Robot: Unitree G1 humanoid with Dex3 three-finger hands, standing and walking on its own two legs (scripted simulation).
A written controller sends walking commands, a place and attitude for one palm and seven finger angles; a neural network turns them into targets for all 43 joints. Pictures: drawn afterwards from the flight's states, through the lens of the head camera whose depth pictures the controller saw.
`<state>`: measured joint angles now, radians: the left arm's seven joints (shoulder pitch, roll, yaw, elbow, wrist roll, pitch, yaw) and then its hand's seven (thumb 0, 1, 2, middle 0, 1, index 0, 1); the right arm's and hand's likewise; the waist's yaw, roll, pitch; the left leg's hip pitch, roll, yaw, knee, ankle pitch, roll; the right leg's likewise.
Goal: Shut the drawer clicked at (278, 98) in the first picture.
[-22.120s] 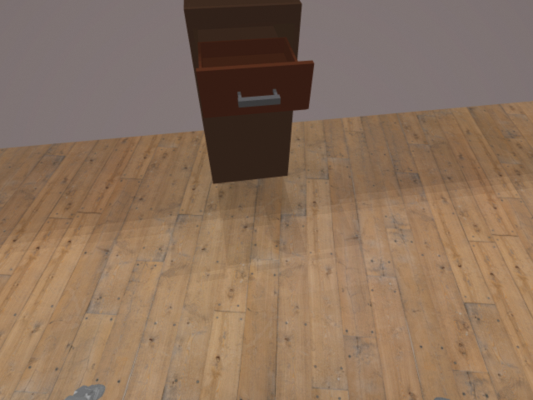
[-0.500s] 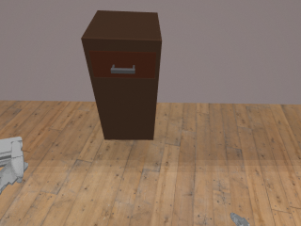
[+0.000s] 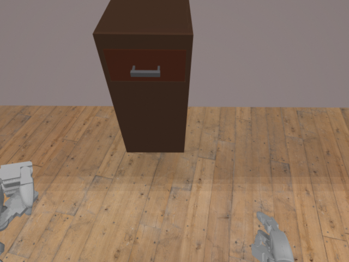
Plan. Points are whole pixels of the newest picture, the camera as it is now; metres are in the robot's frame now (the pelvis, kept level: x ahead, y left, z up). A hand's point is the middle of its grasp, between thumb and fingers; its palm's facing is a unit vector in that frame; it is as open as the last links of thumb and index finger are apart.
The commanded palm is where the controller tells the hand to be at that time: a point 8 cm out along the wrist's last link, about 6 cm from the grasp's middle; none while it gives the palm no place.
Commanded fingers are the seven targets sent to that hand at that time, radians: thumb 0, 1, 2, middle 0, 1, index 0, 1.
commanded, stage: let the arm hang, fingers relaxed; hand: left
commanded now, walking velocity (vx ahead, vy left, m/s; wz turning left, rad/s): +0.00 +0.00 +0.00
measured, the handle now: (145, 70) +0.87 +0.19 -0.08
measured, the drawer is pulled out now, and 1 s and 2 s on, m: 0.00 0.00 0.00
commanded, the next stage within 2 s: look to check the result in 1.18 s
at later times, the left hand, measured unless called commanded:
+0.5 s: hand out of the picture -0.02 +0.22 -0.18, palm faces +0.03 -0.97 -0.23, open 3.7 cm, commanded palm none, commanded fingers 0.00 0.90 0.90 -0.52 -0.65 -0.52 -0.65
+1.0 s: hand out of the picture -0.01 +0.20 -0.17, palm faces +0.04 -0.98 -0.21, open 7.3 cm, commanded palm none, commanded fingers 0.00 0.90 0.90 -0.20 -0.30 -0.20 -0.30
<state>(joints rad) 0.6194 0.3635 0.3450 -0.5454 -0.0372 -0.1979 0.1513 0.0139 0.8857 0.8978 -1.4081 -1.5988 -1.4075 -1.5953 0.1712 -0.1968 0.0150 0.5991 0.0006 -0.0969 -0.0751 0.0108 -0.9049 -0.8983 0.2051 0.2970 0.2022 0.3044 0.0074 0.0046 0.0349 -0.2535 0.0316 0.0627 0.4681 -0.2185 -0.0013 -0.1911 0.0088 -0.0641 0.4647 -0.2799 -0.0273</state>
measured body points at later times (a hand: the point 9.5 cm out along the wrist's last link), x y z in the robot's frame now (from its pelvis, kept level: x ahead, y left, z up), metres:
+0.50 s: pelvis -0.02 +0.02 +0.00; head +0.02 +0.03 +0.45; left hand -0.02 +0.27 -0.16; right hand +0.01 -0.23 -0.14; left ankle +0.02 +0.12 -0.74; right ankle -0.02 -0.10 -0.74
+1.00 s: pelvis -0.02 +0.03 +0.00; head -0.01 +0.02 +0.45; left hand -0.01 +0.26 -0.15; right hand -0.02 -0.19 -0.16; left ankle +0.02 +0.12 -0.74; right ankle -0.02 -0.10 -0.74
